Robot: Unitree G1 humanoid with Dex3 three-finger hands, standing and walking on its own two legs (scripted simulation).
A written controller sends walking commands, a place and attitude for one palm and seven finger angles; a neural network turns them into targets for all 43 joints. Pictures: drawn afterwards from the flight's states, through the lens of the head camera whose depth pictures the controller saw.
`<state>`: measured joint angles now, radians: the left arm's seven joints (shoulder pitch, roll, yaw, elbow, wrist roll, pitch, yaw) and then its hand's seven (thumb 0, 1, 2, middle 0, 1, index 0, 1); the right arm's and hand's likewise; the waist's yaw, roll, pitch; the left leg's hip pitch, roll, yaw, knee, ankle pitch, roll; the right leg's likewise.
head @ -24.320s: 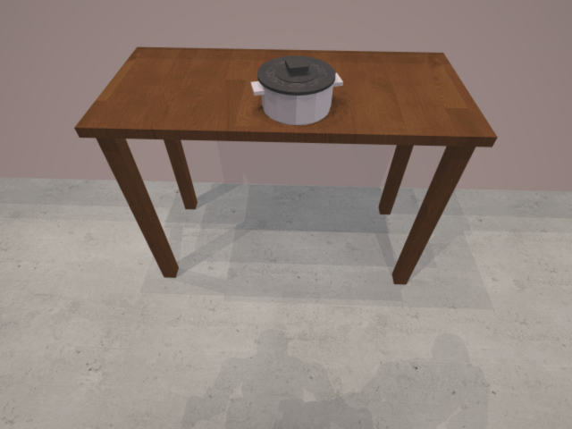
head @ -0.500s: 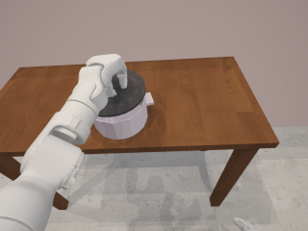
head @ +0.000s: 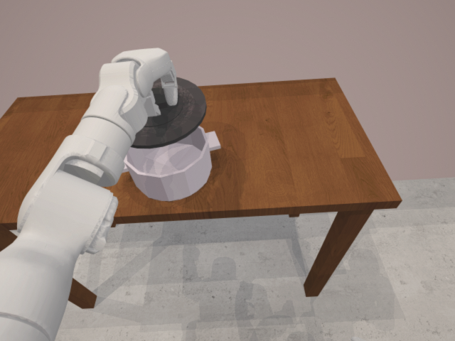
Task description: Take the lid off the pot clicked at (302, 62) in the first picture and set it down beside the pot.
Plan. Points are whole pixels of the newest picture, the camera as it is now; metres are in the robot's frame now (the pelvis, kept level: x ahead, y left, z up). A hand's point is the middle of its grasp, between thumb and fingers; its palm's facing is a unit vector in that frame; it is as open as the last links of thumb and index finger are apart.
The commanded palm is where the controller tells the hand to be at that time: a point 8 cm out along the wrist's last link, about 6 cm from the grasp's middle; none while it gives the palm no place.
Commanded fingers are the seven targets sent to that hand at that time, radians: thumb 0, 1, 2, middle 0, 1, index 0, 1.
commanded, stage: lift the lid straight up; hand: left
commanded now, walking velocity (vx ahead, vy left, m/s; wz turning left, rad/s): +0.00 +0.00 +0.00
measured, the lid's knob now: (152, 99) +0.51 +0.12 +0.18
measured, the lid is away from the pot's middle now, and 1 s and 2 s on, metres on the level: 0.00 0.02 0.15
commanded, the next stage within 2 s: move the lid sideways beside the pot in 0.74 s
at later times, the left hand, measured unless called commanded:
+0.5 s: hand (138, 76) +0.49 +0.12 +0.24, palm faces -0.23 -0.06 -0.97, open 6.3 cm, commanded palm +0.48 +0.12 +0.31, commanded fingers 0.00 0.55 1.08 -0.75 -1.03 -1.03 -1.13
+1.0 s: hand (138, 71) +0.49 +0.12 +0.25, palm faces -0.20 -0.03 -0.98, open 6.2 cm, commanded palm +0.48 +0.14 +0.31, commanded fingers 0.00 0.55 1.08 -0.75 -1.03 -1.03 -1.13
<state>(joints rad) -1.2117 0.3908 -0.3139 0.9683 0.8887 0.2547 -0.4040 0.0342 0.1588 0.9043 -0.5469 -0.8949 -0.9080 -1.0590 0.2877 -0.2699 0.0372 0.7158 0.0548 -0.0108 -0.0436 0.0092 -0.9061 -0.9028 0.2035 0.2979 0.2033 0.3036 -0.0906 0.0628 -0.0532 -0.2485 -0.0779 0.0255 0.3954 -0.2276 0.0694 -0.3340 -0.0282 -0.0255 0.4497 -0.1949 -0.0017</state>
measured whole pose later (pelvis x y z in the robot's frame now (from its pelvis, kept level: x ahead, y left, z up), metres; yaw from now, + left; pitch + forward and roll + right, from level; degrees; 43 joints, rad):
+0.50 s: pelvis +0.01 +0.00 +0.00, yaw +0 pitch +5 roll +0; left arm -1.32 0.40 -0.31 0.99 0.92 0.32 -0.47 0.03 0.16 0.90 -0.55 -0.90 -0.91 -1.06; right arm 0.24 -0.27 0.04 0.70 0.05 -0.02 -0.03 0.01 -0.91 -0.90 0.20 0.30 0.20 0.30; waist -0.08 0.06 -0.07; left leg -0.25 -0.08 0.02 0.38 -0.23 0.07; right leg -0.33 -0.03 -0.03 0.43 -0.20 0.00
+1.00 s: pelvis +0.01 +0.01 +0.00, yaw +0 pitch +5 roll +0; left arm -1.31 0.41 -0.29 0.95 0.94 0.27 -0.47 0.03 0.16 0.91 -0.55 -0.89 -0.92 -1.06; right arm 0.26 -0.26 0.05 0.69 0.05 0.01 -0.03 0.01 -0.91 -0.90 0.20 0.30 0.20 0.30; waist -0.08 0.06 -0.06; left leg -0.24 -0.08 0.03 0.37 -0.22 0.08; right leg -0.33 -0.03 -0.02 0.42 -0.19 0.01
